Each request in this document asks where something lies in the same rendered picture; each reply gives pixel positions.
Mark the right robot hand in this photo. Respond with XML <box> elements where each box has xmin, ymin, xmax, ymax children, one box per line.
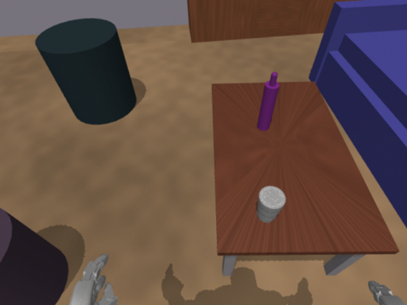
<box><xmin>368</xmin><ymin>281</ymin><xmax>405</xmax><ymax>305</ymax></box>

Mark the sofa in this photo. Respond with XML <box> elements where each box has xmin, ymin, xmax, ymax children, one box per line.
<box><xmin>309</xmin><ymin>0</ymin><xmax>407</xmax><ymax>228</ymax></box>

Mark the left robot hand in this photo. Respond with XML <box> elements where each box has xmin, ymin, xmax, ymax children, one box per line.
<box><xmin>69</xmin><ymin>254</ymin><xmax>118</xmax><ymax>305</ymax></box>

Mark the coffee table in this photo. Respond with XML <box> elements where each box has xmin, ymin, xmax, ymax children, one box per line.
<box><xmin>212</xmin><ymin>81</ymin><xmax>399</xmax><ymax>276</ymax></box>

